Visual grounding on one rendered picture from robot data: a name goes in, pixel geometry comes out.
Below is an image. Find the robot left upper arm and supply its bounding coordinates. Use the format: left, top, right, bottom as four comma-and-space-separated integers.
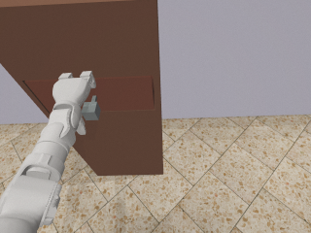
0, 175, 62, 233

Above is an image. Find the handle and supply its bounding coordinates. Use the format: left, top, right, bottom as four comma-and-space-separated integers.
82, 95, 101, 120

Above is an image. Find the robot left hand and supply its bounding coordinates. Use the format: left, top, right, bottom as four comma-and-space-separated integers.
52, 71, 96, 135

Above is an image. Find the cabinet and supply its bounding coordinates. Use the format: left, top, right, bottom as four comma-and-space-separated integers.
0, 0, 163, 176

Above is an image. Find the robot left forearm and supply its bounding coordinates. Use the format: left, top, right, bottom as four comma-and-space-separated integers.
0, 100, 82, 214

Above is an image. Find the drawer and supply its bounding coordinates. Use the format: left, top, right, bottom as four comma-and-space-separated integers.
25, 76, 155, 113

